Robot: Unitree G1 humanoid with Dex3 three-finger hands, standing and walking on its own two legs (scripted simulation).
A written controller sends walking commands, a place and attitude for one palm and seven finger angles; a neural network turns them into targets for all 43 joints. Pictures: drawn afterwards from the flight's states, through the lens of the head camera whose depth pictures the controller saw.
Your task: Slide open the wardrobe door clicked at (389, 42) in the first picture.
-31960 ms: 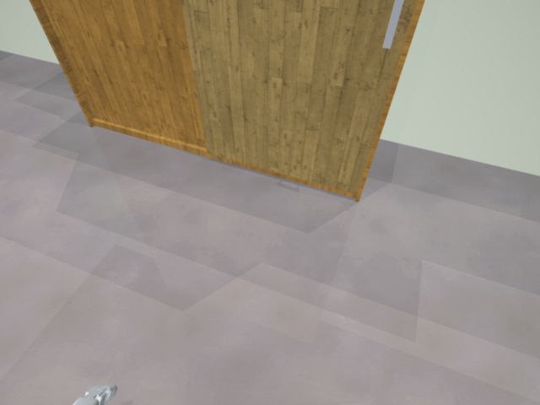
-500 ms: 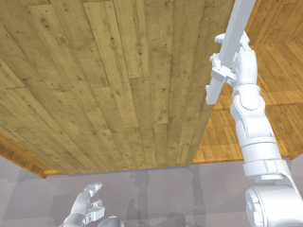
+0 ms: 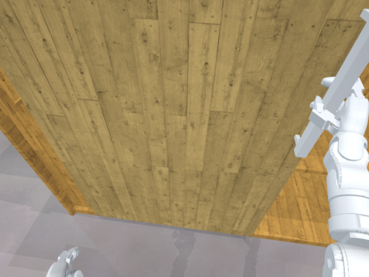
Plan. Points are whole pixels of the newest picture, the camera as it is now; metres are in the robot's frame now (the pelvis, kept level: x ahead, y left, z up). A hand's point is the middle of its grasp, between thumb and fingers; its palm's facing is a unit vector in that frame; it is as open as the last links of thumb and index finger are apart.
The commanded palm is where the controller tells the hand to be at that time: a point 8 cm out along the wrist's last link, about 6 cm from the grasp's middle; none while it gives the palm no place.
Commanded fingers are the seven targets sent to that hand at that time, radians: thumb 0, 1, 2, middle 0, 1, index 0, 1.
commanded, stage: stop walking and hold the door there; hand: right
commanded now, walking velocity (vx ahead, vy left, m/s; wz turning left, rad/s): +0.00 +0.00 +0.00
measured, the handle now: (327, 96) +0.46 -0.26 +0.19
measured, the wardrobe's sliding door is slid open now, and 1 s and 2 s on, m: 0.68 0.67 0.67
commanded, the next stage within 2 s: loosen the grip on the handle in 1.78 s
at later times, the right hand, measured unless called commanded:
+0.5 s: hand (319, 112) +0.42 -0.23 +0.18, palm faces +0.30 +0.94 -0.14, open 6.1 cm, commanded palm +0.38 -0.28 +0.16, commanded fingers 0.00 -0.90 -0.90 0.45 1.40 0.45 1.40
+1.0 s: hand (322, 113) +0.42 -0.24 +0.18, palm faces +0.22 +0.96 -0.17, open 6.0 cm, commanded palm +0.38 -0.31 +0.16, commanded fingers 0.00 -0.90 -0.90 0.45 1.40 0.45 1.40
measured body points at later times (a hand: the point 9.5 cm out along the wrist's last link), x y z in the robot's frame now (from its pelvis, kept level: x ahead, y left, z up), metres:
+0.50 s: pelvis +0.00 -0.01 +0.01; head -0.02 -0.02 +0.46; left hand +0.11 +0.26 -0.09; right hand +0.40 -0.28 +0.19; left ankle +0.02 +0.12 -0.73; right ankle +0.05 -0.09 -0.73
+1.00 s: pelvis -0.01 -0.06 +0.00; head +0.01 -0.05 +0.45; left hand +0.13 +0.24 -0.09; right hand +0.40 -0.29 +0.19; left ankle +0.02 +0.12 -0.73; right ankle +0.02 -0.20 -0.71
